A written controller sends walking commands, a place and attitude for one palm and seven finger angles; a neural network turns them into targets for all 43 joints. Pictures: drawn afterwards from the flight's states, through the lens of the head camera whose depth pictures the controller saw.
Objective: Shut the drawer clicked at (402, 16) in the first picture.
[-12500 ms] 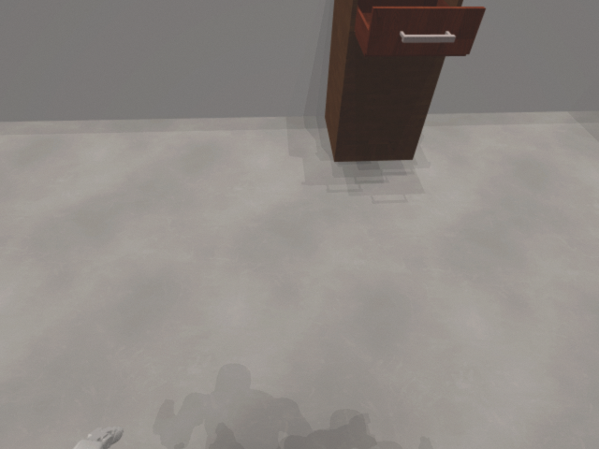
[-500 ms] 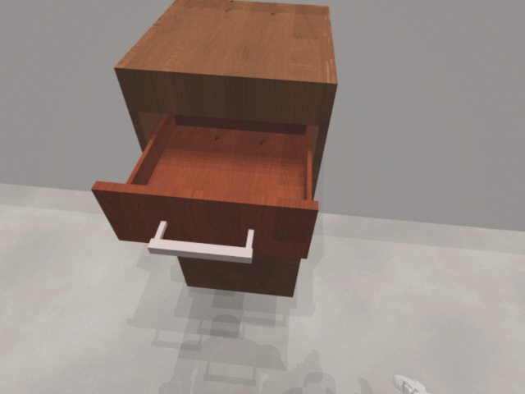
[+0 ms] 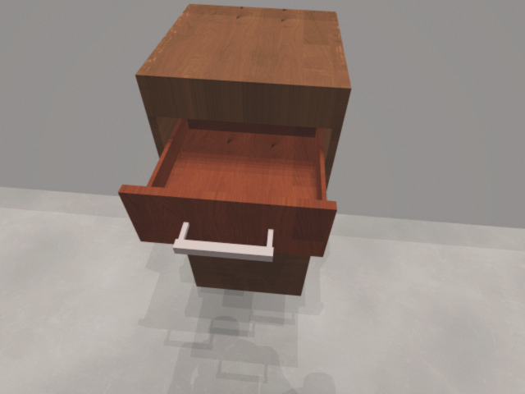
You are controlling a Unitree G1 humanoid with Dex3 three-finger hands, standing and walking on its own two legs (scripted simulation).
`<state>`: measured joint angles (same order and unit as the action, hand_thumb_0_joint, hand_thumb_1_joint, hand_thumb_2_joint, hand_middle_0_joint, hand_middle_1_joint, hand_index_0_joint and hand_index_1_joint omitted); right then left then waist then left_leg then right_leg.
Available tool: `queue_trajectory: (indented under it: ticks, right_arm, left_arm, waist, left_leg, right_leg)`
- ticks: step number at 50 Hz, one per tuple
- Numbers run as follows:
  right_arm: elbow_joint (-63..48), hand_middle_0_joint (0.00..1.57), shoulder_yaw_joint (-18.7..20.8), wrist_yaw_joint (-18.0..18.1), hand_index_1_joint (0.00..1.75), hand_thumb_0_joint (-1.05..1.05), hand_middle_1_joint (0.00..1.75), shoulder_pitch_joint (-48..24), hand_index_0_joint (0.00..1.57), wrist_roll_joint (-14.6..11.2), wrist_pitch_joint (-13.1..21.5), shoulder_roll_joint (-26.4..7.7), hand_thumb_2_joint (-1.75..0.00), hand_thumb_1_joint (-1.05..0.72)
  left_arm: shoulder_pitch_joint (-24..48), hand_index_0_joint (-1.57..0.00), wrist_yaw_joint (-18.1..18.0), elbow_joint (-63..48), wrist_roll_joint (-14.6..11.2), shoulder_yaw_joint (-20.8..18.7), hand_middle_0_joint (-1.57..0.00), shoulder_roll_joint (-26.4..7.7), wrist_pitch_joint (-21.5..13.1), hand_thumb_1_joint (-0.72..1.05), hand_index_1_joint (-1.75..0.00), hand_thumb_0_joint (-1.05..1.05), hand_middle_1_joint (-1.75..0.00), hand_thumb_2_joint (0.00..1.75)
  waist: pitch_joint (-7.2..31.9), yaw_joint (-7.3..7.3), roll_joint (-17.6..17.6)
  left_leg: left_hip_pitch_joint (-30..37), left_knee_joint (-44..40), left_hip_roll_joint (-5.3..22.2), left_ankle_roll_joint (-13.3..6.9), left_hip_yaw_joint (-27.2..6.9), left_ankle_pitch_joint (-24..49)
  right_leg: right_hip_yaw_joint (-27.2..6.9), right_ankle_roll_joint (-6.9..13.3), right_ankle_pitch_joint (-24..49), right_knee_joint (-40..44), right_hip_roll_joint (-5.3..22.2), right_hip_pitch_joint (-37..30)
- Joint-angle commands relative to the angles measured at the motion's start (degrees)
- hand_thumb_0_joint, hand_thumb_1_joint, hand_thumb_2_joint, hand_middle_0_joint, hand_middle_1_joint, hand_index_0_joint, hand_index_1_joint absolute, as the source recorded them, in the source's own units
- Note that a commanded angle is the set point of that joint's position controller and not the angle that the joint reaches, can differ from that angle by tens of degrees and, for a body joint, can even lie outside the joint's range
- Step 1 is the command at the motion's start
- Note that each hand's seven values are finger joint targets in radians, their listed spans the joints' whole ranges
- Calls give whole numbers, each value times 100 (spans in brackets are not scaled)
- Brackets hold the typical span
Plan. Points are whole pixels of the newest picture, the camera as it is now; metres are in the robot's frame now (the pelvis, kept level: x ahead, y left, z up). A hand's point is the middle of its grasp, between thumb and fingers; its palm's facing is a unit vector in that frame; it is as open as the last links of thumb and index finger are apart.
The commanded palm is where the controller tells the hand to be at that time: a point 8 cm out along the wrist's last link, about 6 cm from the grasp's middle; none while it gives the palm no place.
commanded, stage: look again from close up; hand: left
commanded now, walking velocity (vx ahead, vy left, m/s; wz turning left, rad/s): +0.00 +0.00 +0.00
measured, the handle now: (225, 240) +0.38 +0.10 -0.02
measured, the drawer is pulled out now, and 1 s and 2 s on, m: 0.23 0.23 0.23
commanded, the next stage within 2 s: raise the hand and make a fist in 0.54 s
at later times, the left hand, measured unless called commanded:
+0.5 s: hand out of the picture +0.03 +0.13 -0.17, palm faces +0.01 -0.98 -0.19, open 7.3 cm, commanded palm none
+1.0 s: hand (224, 354) +0.19 +0.07 -0.02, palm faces -0.09 -1.00 +0.03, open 6.2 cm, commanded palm +0.14 +0.16 -0.03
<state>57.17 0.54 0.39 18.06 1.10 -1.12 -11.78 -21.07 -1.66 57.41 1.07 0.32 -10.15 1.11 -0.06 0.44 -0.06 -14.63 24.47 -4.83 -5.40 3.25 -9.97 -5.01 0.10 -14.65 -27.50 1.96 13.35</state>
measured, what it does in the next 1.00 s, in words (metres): lowers itself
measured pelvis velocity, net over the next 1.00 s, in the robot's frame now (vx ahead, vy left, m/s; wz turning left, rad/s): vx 0.01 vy -0.07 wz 0.04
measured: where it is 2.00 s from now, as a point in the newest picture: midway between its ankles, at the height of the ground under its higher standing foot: outside the picture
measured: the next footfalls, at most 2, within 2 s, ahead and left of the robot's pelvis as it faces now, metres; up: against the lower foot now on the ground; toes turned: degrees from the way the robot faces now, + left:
none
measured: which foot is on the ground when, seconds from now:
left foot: down 0.00-1.00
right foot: down 0.00-1.00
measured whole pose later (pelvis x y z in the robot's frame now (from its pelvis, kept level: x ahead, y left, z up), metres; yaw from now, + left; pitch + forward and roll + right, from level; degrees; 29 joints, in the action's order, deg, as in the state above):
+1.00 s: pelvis +0.01 -0.07 -0.05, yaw +3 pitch +9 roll +1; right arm 32.3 2.9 -0.5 8.7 -0.8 15.3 -14.1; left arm -26.9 17.1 6.7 -11.0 -1.3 -8.3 -28.4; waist 8.4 -1.3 -2.1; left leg -37.6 51.9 -1.4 0.2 -0.6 -22.9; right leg -0.5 2.1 -27.7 -54.1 -1.8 35.0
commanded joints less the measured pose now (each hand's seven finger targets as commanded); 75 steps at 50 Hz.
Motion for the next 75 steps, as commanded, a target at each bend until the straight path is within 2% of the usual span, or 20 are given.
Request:
queue_trajectory:
  ticks: [1, 16, 31, 32, 33, 34, 35, 36, 37, 39, 41, 43, 47, 50, 54, 58, 60, 66, 70, 75]
  right_arm:
    - [-275, 20, 101, 50, 30, 0, 30, -105, 20, -51, 204, -612, -90, -90]
    - [187, 20, 11, 105, 30, 0, 30, 76, 20, -85, 295, -404, -90, -90]
    - [377, 20, -14, 124, 30, 0, 30, 15, 20, -79, 290, -333, -90, -90]
    - [-27, 20, -20, 88, 30, 0, 30, -493, 20, -113, 337, -433, -90, -90]
    - [-2000, 20, 209, 343, 30, 0, 30, -325, 20, -385, 1069, -1423, -90, -90]
    - [-1760, 20, -18, 556, 30, 0, 30, -913, 20, -335, 1629, -790, -90, -90]
    - [-1373, 20, 73, 535, 30, 0, 30, -817, 20, -338, 1892, -937, -90, -90]
    - [-1304, 20, 40, 422, 30, 0, 30, -650, 20, -361, 1927, -643, -90, -90]
    - [-1773, 20, 39, 384, 30, 0, 30, -684, 20, -392, 1967, -888, -90, -90]
    - [-1980, 20, 175, 374, 30, 0, 30, -799, 20, -248, 2117, -952, -90, -90]
    - [-2266, 20, 252, 221, 30, 0, 30, -907, 20, -181, 2124, -930, -90, -90]
    - [-2667, 20, 345, 61, 30, 0, 30, -1135, 20, -143, 2123, -896, -90, -90]
    - [-3343, 20, 503, -139, 30, 0, 30, -1442, 20, -257, 1931, -946, -90, -90]
    - [-3684, 20, 450, 7, 30, 0, 30, -1451, 20, -287, 1642, -796, -90, -90]
    - [-3681, 20, 398, 117, 30, 0, 30, -1032, 20, -252, 1551, -594, -90, -90]
    - [-3448, 20, 245, 162, 30, 0, 30, -890, 20, -218, 1739, -704, -90, -90]
    - [-3412, 20, 203, 199, 30, 0, 30, -913, 20, -298, 1822, -815, -90, -90]
    - [-3883, 20, 199, 343, 30, 0, 30, -1146, 20, -492, 1536, -835, -90, -90]
    - [-3884, 20, 200, 367, 30, 0, 30, -1219, 20, -438, 1401, -510, -90, -90]
    - [-3738, 20, 222, 166, 30, 0, 30, -994, 20, -332, 1598, -604, -90, -90]
  left_arm:
    - [-199, -20, -35, -103, 3, -67, -20, -515, -151, 90, -30, 0, -30, 90]
    - [-129, -20, -84, 284, -35, 9, -20, -409, -246, 90, -30, 0, -30, 90]
    - [24, -20, -68, 314, -60, 5, -20, -481, -252, 90, -30, 0, -30, 90]
    - [-311, -20, -288, 447, 50, -63, -20, -622, -406, 90, -30, 0, -30, 90]
    - [3874, -22, -200, -8371, -1186, -1082, -22, -2071, -1580, 90, -32, 0, -32, 90]
    - [1325, -24, -318, -7050, -789, -774, -24, -1335, -1312, 90, -34, 0, -34, 90]
    - [936, -26, -612, -6477, -876, -405, -26, -1045, -1077, 90, -37, 0, -37, 90]
    - [-645, -28, -547, -5255, -900, 322, -28, 387, -567, 90, -39, 0, -39, 90]
    - [273, -30, -423, -6452, -1188, 328, -30, 292, -749, 90, -41, 0, -41, 90]
    - [136, -34, -178, -5863, -1098, 56, -34, 35, -1332, 90, -45, 0, -45, 90]
    - [-1023, -38, 316, -4968, -1206, 40, -38, 329, -1938, 90, -50, 0, -50, 90]
    - [-1941, -42, 1035, -4874, -1370, -7, -42, 393, -2663, 90, -54, 0, -54, 90]
    - [-2089, -50, 2052, -5056, -1298, -1022, -50, -789, -3313, 90, -62, 0, -62, 90]
    - [-1302, -56, 1846, -6510, -1458, -1322, -56, -1012, -3127, 90, -69, 0, -69, 90]
    - [-489, -64, 1316, -8378, -1656, -1148, -64, -779, -3513, 90, -78, 0, -78, 90]
    - [149, -72, 1662, -8384, -1534, -218, -72, -499, -3901, 90, -86, 0, -86, 90]
    - [13, -76, 2102, -7667, -1552, -36, -76, -482, -3629, 90, -91, 0, -91, 90]
    - [-1144, -88, 2363, -7256, -1742, -1049, -88, -1151, -1652, 90, -104, 0, -104, 90]
    - [-1510, -96, 1368, -8208, -1936, -1598, -96, -992, -1625, 90, -112, 0, -112, 90]
    - [-1508, -106, 1004, -8617, -1507, -546, -106, -475, -2455, 90, -123, 0, -123, 90]
  waist:
    - [-327, 16, 254]
    - [-239, -70, -95]
    - [-356, -55, 40]
    - [-534, 133, -503]
    - [2392, -619, 359]
    - [2077, 65, 1533]
    - [1844, -193, 1385]
    - [838, -244, 977]
    - [290, -330, 740]
    - [-367, -508, -419]
    - [-261, -210, -1364]
    - [157, 111, -1677]
    - [1062, 315, -808]
    - [1476, 359, 235]
    - [1945, -25, 932]
    - [1422, -610, 746]
    - [1027, -765, 180]
    - [1835, 48, -345]
    - [1960, 332, -256]
    - [1109, -114, -95]
  left_leg:
    - [-42, -1221, 1079, 220, -1355, -1494]
    - [493, -566, 959, 276, -844, 234]
    - [551, -453, 982, 340, -724, 430]
    - [10, 738, 1018, 502, -584, 766]
    - [1628, -37, 400, 344, -519, 1086]
    - [1951, -43, 602, 316, -241, 1501]
    - [1318, -13, 618, 491, -338, 1002]
    - [782, -51, 672, 455, -440, 466]
    - [308, 43, 604, 433, -608, -66]
    - [-414, 549, 483, 367, -623, -711]
    - [-1167, 1128, 433, 436, -573, -746]
    - [-1797, 1663, 361, 505, -426, -719]
    - [-2356, 2415, 211, 520, -148, -458]
    - [-2329, 2593, 204, 436, -74, -544]
    - [-1840, 2954, 401, 325, -330, -104]
    - [-2104, 3337, 512, 258, -568, -450]
    - [-2474, 3437, 527, 231, -635, -832]
    - [-2402, 2826, 352, 266, -490, -845]
    - [-2029, 2474, 430, 335, -500, -288]
    - [-1967, 2472, 516, 308, -517, -301]
  right_leg:
    - [-102, 219, -198, 407, 83, 176]
    - [-283, 183, 670, 659, 273, 45]
    - [-365, 216, 874, 740, 250, 0]
    - [-478, 35, 2642, 746, 539, -72]
    - [240, 118, 1931, 119, -23, -457]
    - [485, 265, 950, -120, -258, -242]
    - [761, 193, 345, -41, -244, -35]
    - [914, 146, 132, -92, -212, 410]
    - [978, 100, 119, -43, -167, 517]
    - [1023, 36, -539, -78, -253, 1418]
    - [1079, 46, -891, -542, -288, 1950]
    - [961, 69, -774, -1094, -267, 2120]
    - [451, 73, 419, -1777, -49, 1697]
    - [320, 113, 37, -2010, -103, 1787]
    - [394, 168, 348, -2232, -255, 2214]
    - [339, 105, -86, -2238, -297, 3069]
    - [147, 10, -455, -1980, -262, 3146]
    - [-130, -139, -898, -1388, 40, 1668]
    - [479, -40, 157, -1774, -145, 1327]
    - [763, 18, -68, -1915, -269, 2208]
